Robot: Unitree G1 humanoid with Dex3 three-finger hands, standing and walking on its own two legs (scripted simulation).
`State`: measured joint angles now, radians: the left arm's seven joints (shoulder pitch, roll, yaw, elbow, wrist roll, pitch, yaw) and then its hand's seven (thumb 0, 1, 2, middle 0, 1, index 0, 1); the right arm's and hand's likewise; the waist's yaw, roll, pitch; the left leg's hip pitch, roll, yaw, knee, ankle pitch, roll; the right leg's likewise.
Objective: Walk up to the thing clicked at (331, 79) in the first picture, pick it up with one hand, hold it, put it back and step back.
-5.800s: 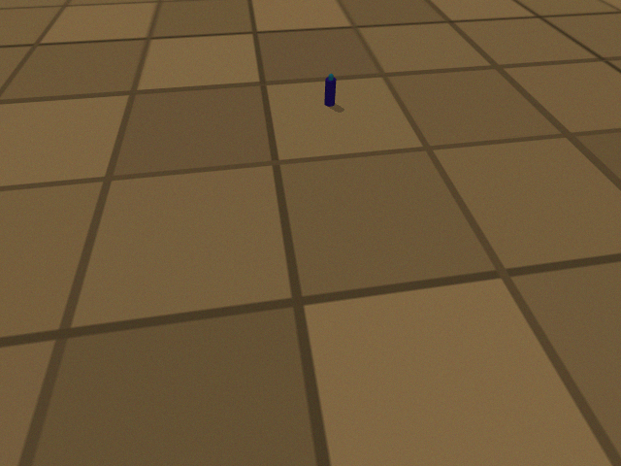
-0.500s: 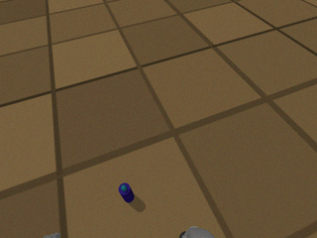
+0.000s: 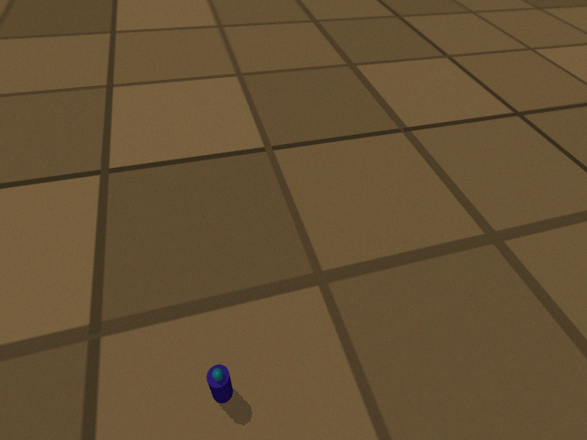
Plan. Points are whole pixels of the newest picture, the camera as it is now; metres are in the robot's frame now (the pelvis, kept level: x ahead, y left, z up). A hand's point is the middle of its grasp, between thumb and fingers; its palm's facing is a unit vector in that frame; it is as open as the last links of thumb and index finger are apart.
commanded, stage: walk up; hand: left
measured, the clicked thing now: (220, 382) +0.40 +0.19 -0.67
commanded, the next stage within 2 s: stand in 1.28 s
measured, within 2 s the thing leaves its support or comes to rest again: neither
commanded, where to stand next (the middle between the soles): +0.06 -0.02 m, yaw -1 degrees
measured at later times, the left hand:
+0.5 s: hand out of the picture +0.11 +0.26 -0.14, palm faces +0.04 -0.94 -0.34, open 7.4 cm
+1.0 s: hand out of the picture +0.11 +0.26 -0.14, palm faces +0.01 -0.95 -0.31, open 7.4 cm
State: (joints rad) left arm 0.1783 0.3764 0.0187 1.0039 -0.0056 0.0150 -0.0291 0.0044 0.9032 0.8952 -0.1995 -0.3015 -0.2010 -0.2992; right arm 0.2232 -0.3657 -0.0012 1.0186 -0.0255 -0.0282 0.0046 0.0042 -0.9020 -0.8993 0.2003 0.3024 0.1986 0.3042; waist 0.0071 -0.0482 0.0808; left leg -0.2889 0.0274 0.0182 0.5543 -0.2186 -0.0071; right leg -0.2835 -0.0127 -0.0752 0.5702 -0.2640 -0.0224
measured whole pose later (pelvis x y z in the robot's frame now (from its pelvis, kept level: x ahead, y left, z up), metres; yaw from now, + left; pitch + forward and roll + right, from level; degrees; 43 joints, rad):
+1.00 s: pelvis +0.03 +0.01 +0.02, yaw +1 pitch -2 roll +0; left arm 0.08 0.34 0.02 1.16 0.00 0.00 -0.02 0.00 0.90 0.90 -0.20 -0.30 -0.20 -0.30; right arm 0.11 -0.34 0.01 1.16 -0.02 -0.02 0.00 0.00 -0.90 -0.90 0.20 0.30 0.20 0.30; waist -0.01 -0.01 0.05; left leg -0.15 0.01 0.01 0.32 -0.15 0.00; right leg -0.12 -0.02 -0.09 0.30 -0.15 0.00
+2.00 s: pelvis +0.05 +0.00 +0.02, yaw +1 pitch -2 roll +0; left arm 0.09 0.34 0.00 1.16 0.01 -0.01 0.00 0.00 0.90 0.90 -0.20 -0.30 -0.20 -0.30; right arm 0.09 -0.35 0.01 1.15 -0.01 -0.01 0.00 0.00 -0.90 -0.90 0.20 0.30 0.20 0.30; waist 0.00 0.00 0.03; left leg -0.10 0.01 0.00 0.29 -0.16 -0.01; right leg -0.08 -0.02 -0.09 0.30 -0.18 0.00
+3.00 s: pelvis +0.06 +0.00 +0.02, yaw +1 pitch -2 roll +0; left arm 0.11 0.35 0.01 1.15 0.01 -0.01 -0.01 0.00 0.90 0.90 -0.20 -0.30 -0.20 -0.30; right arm 0.11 -0.35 0.02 1.13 -0.01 -0.01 0.00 0.00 -0.90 -0.90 0.20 0.30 0.20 0.30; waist 0.00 0.00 0.04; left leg -0.10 0.01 0.00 0.30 -0.16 -0.01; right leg -0.08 -0.01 -0.09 0.29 -0.18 -0.01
